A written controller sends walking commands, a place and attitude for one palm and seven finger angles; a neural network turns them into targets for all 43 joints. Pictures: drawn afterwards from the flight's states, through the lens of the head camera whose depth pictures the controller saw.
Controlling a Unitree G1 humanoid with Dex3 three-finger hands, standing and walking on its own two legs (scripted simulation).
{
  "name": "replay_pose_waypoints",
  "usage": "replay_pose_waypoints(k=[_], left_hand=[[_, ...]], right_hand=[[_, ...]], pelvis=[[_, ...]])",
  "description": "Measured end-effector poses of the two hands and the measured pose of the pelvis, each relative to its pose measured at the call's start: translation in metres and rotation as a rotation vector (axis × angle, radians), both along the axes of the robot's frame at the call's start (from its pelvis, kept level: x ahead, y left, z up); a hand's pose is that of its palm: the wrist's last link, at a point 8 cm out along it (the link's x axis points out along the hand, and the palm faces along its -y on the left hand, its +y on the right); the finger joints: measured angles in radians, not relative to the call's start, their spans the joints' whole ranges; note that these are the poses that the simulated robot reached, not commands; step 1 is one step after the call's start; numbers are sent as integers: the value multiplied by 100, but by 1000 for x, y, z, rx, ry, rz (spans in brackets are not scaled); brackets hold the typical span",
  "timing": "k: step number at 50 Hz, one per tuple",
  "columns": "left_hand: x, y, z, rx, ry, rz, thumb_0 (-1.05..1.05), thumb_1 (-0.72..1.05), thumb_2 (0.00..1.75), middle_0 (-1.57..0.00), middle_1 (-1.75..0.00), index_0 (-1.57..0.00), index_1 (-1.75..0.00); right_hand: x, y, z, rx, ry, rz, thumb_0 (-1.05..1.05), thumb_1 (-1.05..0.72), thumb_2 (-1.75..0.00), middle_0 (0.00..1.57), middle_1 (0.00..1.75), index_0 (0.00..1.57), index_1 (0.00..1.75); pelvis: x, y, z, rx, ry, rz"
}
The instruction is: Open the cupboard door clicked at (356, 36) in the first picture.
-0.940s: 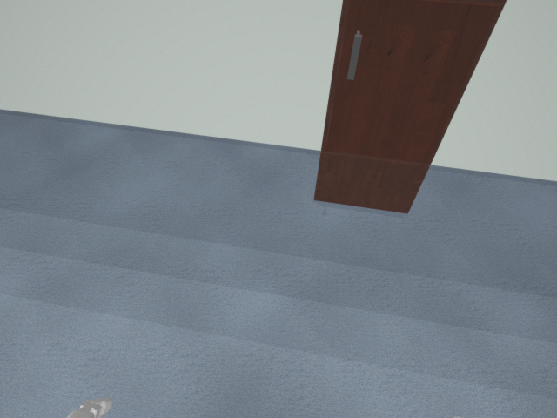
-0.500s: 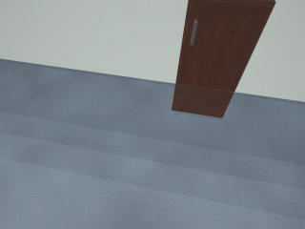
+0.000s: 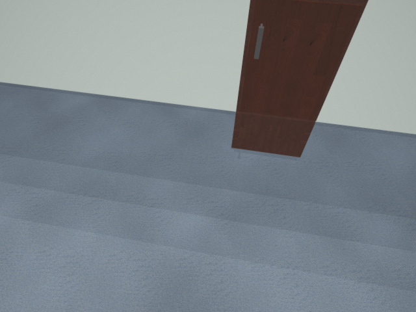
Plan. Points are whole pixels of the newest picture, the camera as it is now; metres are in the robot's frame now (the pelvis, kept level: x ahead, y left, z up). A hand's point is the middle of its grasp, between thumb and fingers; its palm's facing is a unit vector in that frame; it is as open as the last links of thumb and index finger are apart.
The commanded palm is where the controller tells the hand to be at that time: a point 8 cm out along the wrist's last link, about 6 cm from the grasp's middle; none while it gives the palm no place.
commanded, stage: look at it before walking up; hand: left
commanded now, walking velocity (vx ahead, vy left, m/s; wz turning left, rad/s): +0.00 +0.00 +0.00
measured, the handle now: (259, 41) +1.23 -0.17 -0.01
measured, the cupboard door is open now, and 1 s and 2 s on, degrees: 0 0 0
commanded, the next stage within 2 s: walk to a spot facing it in 0.50 s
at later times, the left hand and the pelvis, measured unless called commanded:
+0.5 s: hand out of the picture +0.09 +0.25 -0.16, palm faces -0.03 -0.94 -0.33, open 7.4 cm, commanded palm none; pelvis +0.01 +0.00 +0.00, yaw +0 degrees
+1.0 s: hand out of the picture +0.07 +0.18 -0.18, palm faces -0.14 -0.95 -0.27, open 7.4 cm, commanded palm none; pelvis +0.01 -0.03 -0.03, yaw -11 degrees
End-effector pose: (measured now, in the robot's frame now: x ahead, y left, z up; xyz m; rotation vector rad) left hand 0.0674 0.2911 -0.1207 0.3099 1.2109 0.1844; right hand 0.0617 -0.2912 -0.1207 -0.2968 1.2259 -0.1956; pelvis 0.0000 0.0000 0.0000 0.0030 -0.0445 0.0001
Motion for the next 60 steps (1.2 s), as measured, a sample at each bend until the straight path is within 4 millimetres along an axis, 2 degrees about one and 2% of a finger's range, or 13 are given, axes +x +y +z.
replay_pose_waypoints(k=[36,40,44,50,54,57,60], left_hand=[[18,-2,-1,4,8,-1,0,90,89,-20,-30,-20,-30],[15,-13,-9,-12,45,-23,0,90,90,-20,-30,-20,-30],[11,-30,-19,-36,78,-56,0,91,90,-20,-30,-20,-30],[4,-65,-26,-58,88,-91,0,91,90,-20,-30,-20,-30],[-11,-81,-18,-73,114,-68,0,91,89,-20,-30,-20,-30],[-17,-90,-11,-90,175,-83,0,90,89,-20,-30,-20,-30],[-15,-95,-6,-100,221,-104,0,90,89,-20,-30,-20,-30]], right_hand=[[31,0,4,-10,-45,-2,0,-90,-89,20,30,20,30],[22,8,-4,13,-57,-44,0,-91,-89,20,30,20,30],[3,15,-18,56,-52,-96,0,-91,-89,20,30,20,30],[-28,6,-47,122,-16,-182,0,-90,-89,20,30,20,30],[-29,-1,-37,134,8,-202,1,-91,-89,20,30,20,30],[-20,-7,-23,127,-28,-233,1,-91,-89,20,30,20,30],[-8,-13,-14,111,-65,-267,1,-91,-89,20,30,20,30]], pelvis=[[13,-1,0,1,10,-28],[10,-2,-4,8,15,-69],[4,-8,-12,29,13,-119],[10,-27,-26,18,10,-192],[20,-36,-15,13,19,-217],[31,-39,-4,19,34,-251],[44,-39,1,21,46,-283]])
